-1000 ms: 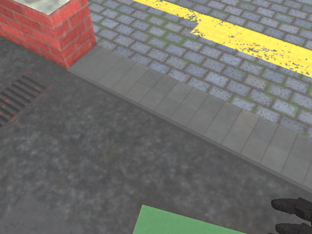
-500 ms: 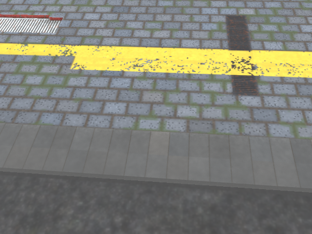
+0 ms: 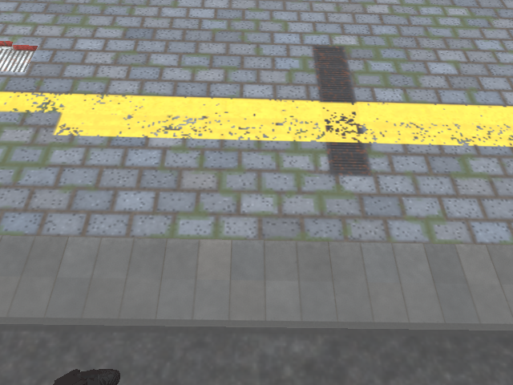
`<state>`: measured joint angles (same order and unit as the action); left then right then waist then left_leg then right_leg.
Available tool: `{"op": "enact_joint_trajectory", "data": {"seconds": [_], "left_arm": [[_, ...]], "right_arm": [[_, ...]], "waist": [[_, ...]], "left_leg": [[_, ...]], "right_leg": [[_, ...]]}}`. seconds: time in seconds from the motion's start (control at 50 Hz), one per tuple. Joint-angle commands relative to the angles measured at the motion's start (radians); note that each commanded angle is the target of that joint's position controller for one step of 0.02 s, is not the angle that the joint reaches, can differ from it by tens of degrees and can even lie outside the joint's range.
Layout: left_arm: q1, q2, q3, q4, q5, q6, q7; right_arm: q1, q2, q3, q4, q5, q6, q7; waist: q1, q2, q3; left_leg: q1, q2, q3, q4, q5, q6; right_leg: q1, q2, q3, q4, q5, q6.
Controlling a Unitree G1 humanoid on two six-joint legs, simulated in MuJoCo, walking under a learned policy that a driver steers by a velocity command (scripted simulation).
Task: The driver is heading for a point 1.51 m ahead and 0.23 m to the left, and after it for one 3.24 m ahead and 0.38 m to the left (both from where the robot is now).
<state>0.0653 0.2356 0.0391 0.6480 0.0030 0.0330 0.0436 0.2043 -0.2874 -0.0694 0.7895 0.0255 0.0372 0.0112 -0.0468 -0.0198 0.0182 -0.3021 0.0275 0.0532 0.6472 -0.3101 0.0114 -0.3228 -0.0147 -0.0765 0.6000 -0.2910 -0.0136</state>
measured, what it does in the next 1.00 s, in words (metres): steps on the spot: right foot, then left foot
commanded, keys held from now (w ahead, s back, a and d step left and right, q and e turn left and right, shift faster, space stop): q+shift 0.36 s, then shift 0.08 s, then e+shift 0.34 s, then w+e+shift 0.22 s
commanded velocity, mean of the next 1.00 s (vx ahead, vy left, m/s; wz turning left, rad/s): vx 0.08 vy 0.00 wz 0.13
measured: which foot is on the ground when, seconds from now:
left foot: down 0.00-0.46, up 0.48-0.76, down 0.78-1.00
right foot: down 0.00-0.00, up 0.02-0.44, down 0.46-0.78, up 0.80-1.00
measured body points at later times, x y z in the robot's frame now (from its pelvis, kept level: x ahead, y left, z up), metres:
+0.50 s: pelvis +0.01 -0.01 +0.01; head +0.04 +0.00 +0.46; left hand +0.05 +0.32 -0.07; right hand +0.31 -0.20 -0.06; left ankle -0.02 +0.10 -0.72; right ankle +0.08 -0.11 -0.73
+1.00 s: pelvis +0.04 +0.01 +0.02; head +0.05 +0.03 +0.47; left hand +0.15 +0.33 -0.07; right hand +0.16 -0.27 -0.07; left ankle -0.06 +0.11 -0.73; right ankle +0.10 -0.14 -0.63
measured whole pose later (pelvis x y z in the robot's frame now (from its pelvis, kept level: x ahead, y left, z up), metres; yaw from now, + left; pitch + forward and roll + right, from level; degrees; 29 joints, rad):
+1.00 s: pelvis +0.04 +0.01 +0.02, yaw +6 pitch +2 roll +0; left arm 0.24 0.36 0.11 0.65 -0.03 0.00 -0.01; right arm 0.31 -0.29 -0.07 0.72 -0.01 -0.07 -0.03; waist -0.04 -0.03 -0.03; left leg -0.05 0.00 0.05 0.30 -0.28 0.02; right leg -0.69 -0.05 0.06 1.18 -0.22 0.04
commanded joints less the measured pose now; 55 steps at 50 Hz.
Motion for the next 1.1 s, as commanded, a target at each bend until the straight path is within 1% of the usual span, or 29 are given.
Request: {"op": "enact_joint_trajectory", "data": {"seconds": [0.02,0.04,0.06,0.1,0.14,0.24,0.36,0.42,0.44,0.46,0.48,0.5,0.52,0.54,0.56,0.58,0.62,0.68,0.76,0.78,0.8,0.82,0.84,0.88,0.9,1.0,1.02,1.06,1.1], "left_arm": [[0.025,0.125,0.062,-0.07,0.017,-0.008,0.012],[-0.121,0.116,0.054,-0.123,0.025,-0.022,0.014],[-0.129,0.121,0.058,-0.12,0.016,-0.031,0.01],[-0.088,0.123,0.067,-0.084,0.007,-0.031,0.011],[-0.087,0.119,0.071,-0.084,0.007,-0.032,0.01],[-0.087,0.089,0.063,-0.072,-0.006,-0.048,-0.006],[-0.055,0.128,0.074,-0.055,-0.015,-0.072,-0.027],[0.026,0.15,0.083,-0.024,-0.014,-0.083,-0.041],[0.041,0.153,0.086,-0.016,-0.008,-0.084,-0.043],[0.037,0.182,0.087,-0.027,0.007,-0.081,-0.042],[-0.014,0.24,0.086,-0.052,0.033,-0.072,-0.041],[-0.004,0.195,0.073,-0.046,0.056,-0.08,-0.044],[-0.038,0.127,0.048,-0.054,0.039,-0.087,-0.046],[-0.068,0.087,0.03,-0.049,0.023,-0.086,-0.05],[-0.064,0.101,0.03,-0.045,0.002,-0.079,-0.052],[-0.048,0.152,0.045,-0.041,-0.015,-0.066,-0.05],[0.041,0.251,0.083,-0.036,-0.022,-0.039,-0.04],[0.087,0.252,0.094,-0.044,-0.028,-0.021,-0.031],[0.054,0.231,0.1,-0.065,-0.057,0.001,-0.008],[0.066,0.201,0.092,-0.07,-0.053,0.003,-0.003],[0.068,0.142,0.075,-0.095,-0.048,-0.002,-0.004],[0.083,0.187,0.085,-0.102,-0.043,-0.016,-0.008],[0.076,0.23,0.096,-0.097,-0.041,-0.025,-0.016],[0.094,0.215,0.094,-0.071,-0.03,-0.029,-0.027],[0.092,0.192,0.085,-0.069,-0.029,-0.035,-0.038],[0.038,0.163,0.064,-0.115,-0.041,-0.059,-0.065],[-0.025,0.174,0.065,-0.112,0.079,-0.014,-0.112],[-0.027,0.164,0.063,-0.118,0.05,0.007,-0.149],[-0.056,0.164,0.056,-0.125,0.034,0.004,-0.167]], "right_arm": [[0.033,-0.247,-0.068,-0.073,-0.013,-0.02,-0.016],[0.084,-0.275,-0.073,-0.084,-0.038,-0.031,-0.014],[0.097,-0.256,-0.07,-0.091,-0.058,-0.05,-0.012],[-0.005,-0.209,-0.065,-0.118,-0.015,-0.057,-0.027],[-0.034,-0.169,-0.054,-0.139,0.012,-0.036,-0.048],[-0.008,-0.195,-0.072,-0.174,0.003,-0.004,-0.07],[-0.057,-0.213,-0.082,-0.226,0.002,0.013,-0.057],[-0.1,-0.191,-0.068,-0.242,0.008,0.019,-0.052],[-0.096,-0.173,-0.059,-0.244,0.01,0.02,-0.053],[-0.044,-0.123,-0.039,-0.237,-0.008,0.02,-0.052],[0.01,-0.094,-0.027,-0.242,-0.02,0.01,-0.05],[0.0,-0.151,-0.043,-0.243,-0.036,-0.006,-0.052],[-0.004,-0.185,-0.05,-0.215,-0.035,-0.011,-0.053],[-0.014,-0.162,-0.042,-0.195,-0.045,-0.008,-0.048],[-0.034,-0.136,-0.035,-0.191,-0.054,-0.006,-0.046],[-0.064,-0.114,-0.028,-0.202,-0.053,-0.012,-0.042],[-0.133,-0.09,-0.021,-0.219,-0.035,-0.025,-0.038],[-0.131,-0.094,-0.027,-0.211,-0.007,-0.037,-0.04],[-0.033,-0.103,-0.041,-0.16,-0.002,-0.058,-0.03],[0.004,-0.139,-0.053,-0.148,-0.012,-0.056,-0.031],[0.032,-0.217,-0.068,-0.141,-0.043,-0.049,-0.031],[0.009,-0.202,-0.067,-0.153,-0.071,-0.056,-0.025],[-0.028,-0.156,-0.051,-0.168,-0.059,-0.068,-0.03],[-0.04,-0.132,-0.04,-0.166,-0.022,-0.09,-0.049],[-0.009,-0.125,-0.034,-0.156,-0.018,-0.1,-0.054],[0.117,-0.135,-0.029,-0.123,-0.041,-0.134,-0.037],[0.185,-0.145,-0.023,-0.092,-0.082,-0.125,-0.019],[0.178,-0.15,-0.026,-0.087,-0.076,-0.129,-0.014],[0.173,-0.147,-0.024,-0.077,-0.073,-0.137,-0.02]], "waist": [[0.073,0.252,-0.067],[-0.02,0.334,-0.064],[-0.024,0.215,-0.107],[0.033,0.102,-0.099],[0.046,0.115,-0.125],[0.032,0.139,-0.138],[0.026,0.206,-0.127],[0.052,0.222,-0.15],[0.056,0.199,-0.15],[0.027,0.076,-0.179],[-0.033,-0.174,-0.123],[-0.024,-0.237,-0.097],[-0.022,-0.139,-0.076],[-0.03,-0.089,-0.07],[-0.017,-0.092,-0.058],[0.001,-0.106,-0.033],[0.052,-0.132,-0.033],[0.068,-0.18,-0.087],[0.014,-0.173,-0.152],[0.015,-0.127,-0.18],[0.021,0.171,-0.161],[0.013,0.258,-0.113],[0.022,0.212,-0.062],[0.024,0.178,-0.018],[0.009,0.156,-0.003],[-0.038,0.131,0.061],[-0.045,0.044,0.092],[-0.033,0.13,0.124],[-0.024,0.151,0.146]], "left_leg": [[0.129,0.226,-0.416,-0.249,0.565,0.174],[0.227,0.342,-0.652,-0.324,0.706,0.356],[0.271,0.33,-0.631,-0.32,0.636,0.361],[0.279,0.22,-0.478,-0.27,0.604,0.248],[0.257,0.169,-0.44,-0.266,0.586,0.212],[0.251,0.114,-0.477,-0.259,0.451,0.19],[0.155,0.084,-0.609,-0.245,0.36,0.176],[0.141,0.058,-0.606,-0.18,0.383,0.146],[0.102,0.026,-0.587,-0.147,0.299,0.121],[0.041,-0.033,-0.507,-0.028,0.064,0.08],[-0.115,-0.197,-0.35,0.136,-0.285,0.02],[-0.158,-0.155,-0.326,0.33,-0.366,-0.04],[-0.125,-0.112,-0.345,0.387,-0.29,-0.067],[-0.094,-0.071,-0.303,0.346,-0.227,-0.092],[-0.101,-0.052,-0.248,0.286,-0.193,-0.109],[-0.115,-0.047,-0.205,0.217,-0.168,-0.117],[-0.096,-0.097,-0.14,0.111,-0.183,-0.114],[-0.081,-0.123,-0.155,-0.016,-0.15,-0.097],[0.152,-0.1,-0.153,-0.324,0.09,-0.046],[0.306,0.003,-0.203,-0.334,0.161,-0.005],[0.407,0.206,-0.44,-0.368,0.102,0.131],[0.363,0.361,-0.592,-0.429,-0.075,0.222],[0.343,0.353,-0.558,-0.456,-0.232,0.209],[0.39,0.277,-0.449,-0.472,-0.265,0.133],[0.402,0.267,-0.399,-0.477,-0.218,0.122],[0.371,0.241,-0.217,-0.521,-0.127,0.119],[0.281,0.235,-0.157,-0.555,-0.133,0.103],[0.256,0.23,-0.081,-0.57,-0.104,0.086],[0.257,0.244,-0.02,-0.593,-0.086,0.076]], "right_leg": [[-0.118,-0.038,-0.017,0.265,0.012,0.03],[-0.356,0.122,0.07,0.464,-0.381,0.07],[-0.4,0.089,0.17,0.588,-0.383,0.065],[-0.42,0.054,0.195,0.585,-0.226,0.066],[-0.365,0.055,0.191,0.535,-0.136,0.083],[-0.291,0.1,0.192,0.269,-0.043,0.101],[-0.124,0.122,0.214,0.044,-0.033,0.087],[0.024,0.088,0.185,-0.154,0.075,0.06],[0.109,0.057,0.187,-0.24,0.177,0.041],[0.201,-0.088,0.324,-0.266,0.245,-0.015],[0.218,-0.249,0.537,-0.295,0.463,-0.143],[0.119,-0.362,0.732,-0.331,0.427,-0.287],[0.078,-0.316,0.666,-0.321,0.336,-0.282],[0.064,-0.235,0.561,-0.312,0.234,-0.222],[0.082,-0.175,0.522,-0.306,0.177,-0.182],[0.094,-0.142,0.513,-0.289,0.218,-0.168],[0.13,-0.094,0.504,-0.258,0.304,-0.165],[0.228,-0.104,0.59,-0.246,0.329,-0.176],[0.157,-0.06,0.599,-0.191,0.307,-0.116],[0.021,-0.019,0.549,-0.121,0.187,-0.069],[-0.261,0.116,0.347,0.064,-0.181,-0.012],[-0.408,0.088,0.276,0.253,-0.274,0.014],[-0.468,0.012,0.253,0.366,-0.187,0.016],[-0.562,-0.018,0.215,0.478,-0.061,0.035],[-0.6,-0.039,0.199,0.54,-0.014,0.044],[-0.681,-0.088,0.158,0.624,0.139,0.066],[-0.619,-0.044,0.118,0.613,0.126,0.054],[-0.606,-0.056,0.107,0.562,0.174,0.04],[-0.584,-0.078,0.085,0.475,0.215,0.021]]}}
